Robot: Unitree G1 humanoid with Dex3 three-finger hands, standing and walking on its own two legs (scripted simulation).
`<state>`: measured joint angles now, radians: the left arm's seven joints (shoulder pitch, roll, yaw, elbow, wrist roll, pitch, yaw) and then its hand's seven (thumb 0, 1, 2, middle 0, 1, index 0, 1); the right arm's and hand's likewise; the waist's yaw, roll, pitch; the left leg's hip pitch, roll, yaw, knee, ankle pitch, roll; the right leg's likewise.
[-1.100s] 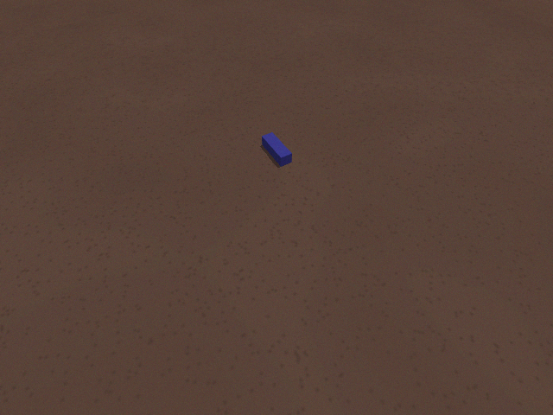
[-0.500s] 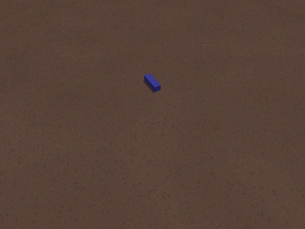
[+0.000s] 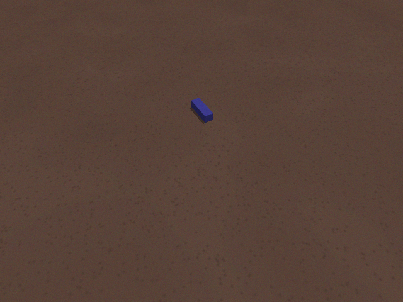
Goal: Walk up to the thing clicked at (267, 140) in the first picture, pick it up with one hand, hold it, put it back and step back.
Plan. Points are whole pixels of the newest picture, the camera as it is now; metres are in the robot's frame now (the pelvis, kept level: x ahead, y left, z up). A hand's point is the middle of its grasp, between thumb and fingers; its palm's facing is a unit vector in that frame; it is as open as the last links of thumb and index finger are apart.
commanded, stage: stand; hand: left
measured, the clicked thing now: (201, 109) +1.50 +0.04 -0.75
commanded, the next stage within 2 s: walk up in 0.02 s
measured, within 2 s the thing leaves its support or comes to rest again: neither
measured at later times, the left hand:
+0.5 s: hand (121, 226) +0.31 +0.23 -0.14, palm faces -0.28 -0.82 -0.51, open 7.3 cm
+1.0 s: hand (136, 144) +0.62 +0.25 -0.16, palm faces -0.56 -0.66 -0.51, open 7.3 cm
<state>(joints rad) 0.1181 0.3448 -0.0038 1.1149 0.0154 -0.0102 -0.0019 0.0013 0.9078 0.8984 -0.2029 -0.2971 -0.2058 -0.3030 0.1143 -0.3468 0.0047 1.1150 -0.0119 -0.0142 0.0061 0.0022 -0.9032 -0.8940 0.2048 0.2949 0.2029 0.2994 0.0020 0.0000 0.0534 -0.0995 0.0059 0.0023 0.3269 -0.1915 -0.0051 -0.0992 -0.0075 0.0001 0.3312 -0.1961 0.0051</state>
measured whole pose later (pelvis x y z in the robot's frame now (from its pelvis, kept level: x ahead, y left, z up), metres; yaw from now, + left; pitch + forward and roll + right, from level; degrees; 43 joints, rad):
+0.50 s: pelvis +0.12 -0.02 -0.03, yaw -19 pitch -3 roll -2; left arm 0.23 0.44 0.07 0.86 0.00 -0.07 0.00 0.00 0.91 0.90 -0.20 -0.30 -0.21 -0.30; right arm 0.26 -0.45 -0.10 0.86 -0.04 0.04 0.11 0.01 -0.91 -0.89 0.20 0.29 0.20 0.30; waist -0.03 0.11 0.07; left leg -0.32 0.05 -0.01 1.16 -0.50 0.01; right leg -0.34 0.00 -0.10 0.69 -0.32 -0.04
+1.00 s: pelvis +0.38 +0.04 -0.03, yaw -34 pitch +0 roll +0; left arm 0.27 0.49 0.04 0.91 -0.01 -0.08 0.06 0.00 0.91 0.90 -0.20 -0.30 -0.21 -0.30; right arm 0.26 -0.40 -0.11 0.76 -0.05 0.00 0.10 0.00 -0.90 -0.89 0.20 0.29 0.20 0.30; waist -0.09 -0.01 0.11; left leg -0.38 0.07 0.14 0.68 -0.29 0.02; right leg -0.56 -0.06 -0.02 1.14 -0.39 -0.04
